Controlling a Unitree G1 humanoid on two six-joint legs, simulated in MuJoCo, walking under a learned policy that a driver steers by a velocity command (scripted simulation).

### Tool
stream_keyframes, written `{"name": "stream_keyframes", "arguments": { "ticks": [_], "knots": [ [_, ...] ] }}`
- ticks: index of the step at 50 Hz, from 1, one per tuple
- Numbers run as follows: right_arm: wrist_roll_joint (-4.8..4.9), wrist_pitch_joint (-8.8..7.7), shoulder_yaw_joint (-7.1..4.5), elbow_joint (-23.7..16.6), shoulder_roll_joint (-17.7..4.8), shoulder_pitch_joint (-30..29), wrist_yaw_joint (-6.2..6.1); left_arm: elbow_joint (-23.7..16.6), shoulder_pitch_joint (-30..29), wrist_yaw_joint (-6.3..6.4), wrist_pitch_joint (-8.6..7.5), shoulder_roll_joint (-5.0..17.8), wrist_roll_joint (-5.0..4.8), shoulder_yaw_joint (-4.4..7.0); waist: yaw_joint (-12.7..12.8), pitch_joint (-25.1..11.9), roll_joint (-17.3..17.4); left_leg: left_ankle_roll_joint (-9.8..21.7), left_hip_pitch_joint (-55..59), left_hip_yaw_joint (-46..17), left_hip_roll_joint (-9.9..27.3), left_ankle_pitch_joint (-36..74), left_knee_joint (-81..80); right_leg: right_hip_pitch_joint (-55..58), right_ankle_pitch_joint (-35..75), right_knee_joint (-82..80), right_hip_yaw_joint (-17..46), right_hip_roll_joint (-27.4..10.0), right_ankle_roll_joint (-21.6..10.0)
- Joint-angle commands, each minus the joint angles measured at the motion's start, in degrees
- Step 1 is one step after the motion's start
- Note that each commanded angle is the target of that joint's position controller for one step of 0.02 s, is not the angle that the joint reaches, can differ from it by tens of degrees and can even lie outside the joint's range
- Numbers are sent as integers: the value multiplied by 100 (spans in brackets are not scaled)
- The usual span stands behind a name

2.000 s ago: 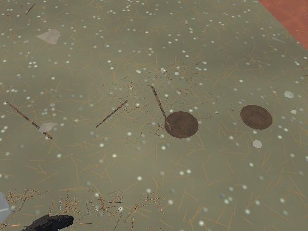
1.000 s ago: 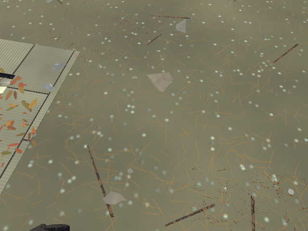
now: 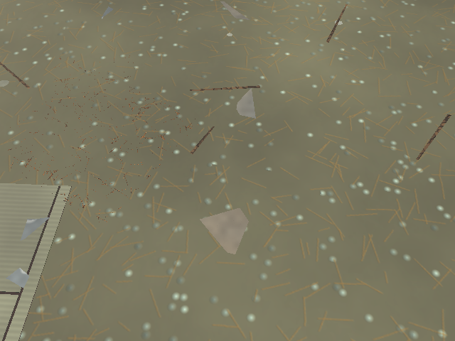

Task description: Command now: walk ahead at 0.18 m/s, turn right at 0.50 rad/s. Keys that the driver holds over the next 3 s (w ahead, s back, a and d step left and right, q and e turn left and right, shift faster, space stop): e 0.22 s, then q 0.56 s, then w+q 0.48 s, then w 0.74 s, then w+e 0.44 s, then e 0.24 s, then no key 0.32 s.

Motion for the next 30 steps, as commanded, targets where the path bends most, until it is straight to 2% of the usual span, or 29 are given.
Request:
{"name": "stream_keyframes", "arguments": {
  "ticks": [1,3,4,5,6,7,8,9,10,11,13,15,17,18,20,23,24,25,26,27,28,29,30],
  "knots": [
    [146,78,-285,-359,-1069,-366,-87,-517,30,-127,-7,436,31,138,225,-399,681,698,118,-340,1731,3899,243,571,-367,-289,-154,92,-204],
    [234,173,-319,-403,-1100,-521,-128,-495,499,-144,0,639,45,256,509,-593,675,503,134,-255,1637,4463,1223,1168,-687,-638,-383,394,-440],
    [229,206,-284,-404,-978,-464,-126,-357,1061,-89,-30,880,52,382,760,-890,391,259,-45,-103,1289,4196,2244,1991,-50,-1174,-442,651,-635],
    [18,178,-203,-464,-796,-145,-88,-407,1356,66,-28,1467,61,542,783,-1290,-643,-188,-1158,-19,814,2165,3853,3242,2743,-1244,843,-201,-1048],
    [-254,146,-52,-575,-362,381,2,-613,1087,142,-11,1818,140,526,195,-1870,-1531,-604,-2981,-577,-271,-2686,5804,4608,4810,-950,3052,-1507,-2260],
    [-66,121,-81,-520,-704,261,86,-772,1067,81,-24,1506,135,446,546,-2754,-792,-527,-3213,-1775,-206,-2562,6333,4722,3370,-1425,3525,-1666,-2562],
    [117,143,-127,-633,-870,-221,96,-856,696,58,-41,1259,73,395,559,-2146,-360,-417,-3555,-1808,0,-2038,6235,4246,2151,-1651,3008,-1398,-2291],
    [74,187,-130,-639,-825,-447,36,-847,418,89,-16,1043,-47,340,439,-1538,64,-393,-3665,-1757,207,-1580,5810,3608,1190,-1807,2571,-1095,-1920],
    [-8,253,-152,-621,-852,-569,-39,-879,203,139,34,883,-81,283,336,-1169,149,-399,-3505,-1761,343,-1286,5363,2947,612,-1964,2323,-899,-1701],
    [-25,315,-172,-642,-869,-550,-64,-926,73,184,75,864,-27,270,194,-1020,-35,-400,-3137,-1747,341,-1077,5043,2417,336,-2093,2167,-707,-1595],
    [-1,372,-138,-491,-711,-222,-71,-985,-53,244,88,798,109,238,84,-1130,-258,-486,-2674,-1558,300,-857,4616,2103,745,-2107,1733,-596,-1555],
    [3,390,-74,-399,-541,-135,-96,-909,-16,290,65,708,135,196,113,-1295,-275,-582,-2349,-1502,380,-693,4014,2052,983,-2046,1397,-539,-1530],
    [13,422,-8,-343,-403,-162,-88,-808,-81,306,65,516,173,112,171,-1362,-385,-611,-1857,-1488,516,-372,3376,1867,342,-2108,1145,-465,-1437],
    [23,434,7,-319,-391,-210,-73,-726,-75,295,64,433,208,69,230,-1303,-461,-607,-1640,-1470,554,-233,3092,1758,-172,-2190,1102,-468,-1407],
    [49,438,-8,-312,-492,-300,-41,-582,-75,254,63,470,255,49,313,-1030,-558,-550,-1398,-1388,518,-138,2643,1593,-1213,-2285,1134,-512,-1349],
    [20,391,-58,-354,-663,-320,2,-478,-144,270,102,638,163,73,226,-630,-434,-299,-1198,-1137,329,229,1564,1637,-2001,-2087,1166,-478,-1079],
    [-34,379,-68,-415,-768,-356,16,-402,13,296,107,631,127,75,244,-522,-276,-163,-1230,-1321,427,632,1187,1738,-2005,-1922,1131,-398,-857],
    [-78,362,-112,-509,-1060,-411,10,-415,158,334,95,597,163,78,424,-485,223,39,-1301,-1892,831,1498,1029,1760,-1996,-1420,871,-108,-589],
    [20,374,-207,-481,-1328,-498,-1,-463,289,350,72,484,210,78,665,-450,1060,367,-1532,-2385,1073,1408,824,1769,-1962,-1024,192,461,-315],
    [32,371,-229,-499,-1220,-489,18,-500,-47,387,73,437,216,83,466,-329,1401,580,-1905,-2839,1219,808,418,1938,-1651,-588,-189,725,-130],
    [-8,354,-205,-513,-1098,-459,11,-572,-284,414,95,432,172,110,364,-261,1516,652,-1883,-3149,1304,683,254,1857,-1552,-434,-136,759,-130],
    [-18,335,-213,-530,-1088,-456,-5,-589,-337,429,124,369,138,124,335,-305,1572,671,-1750,-3263,1318,860,288,1806,-1539,-364,-88,764,-162],
    [7,311,-224,-579,-1084,-482,-13,-602,-278,422,145,350,133,140,336,-380,1604,683,-1570,-3305,1301,1125,407,1759,-1530,-374,-31,748,-194]
  ]
}}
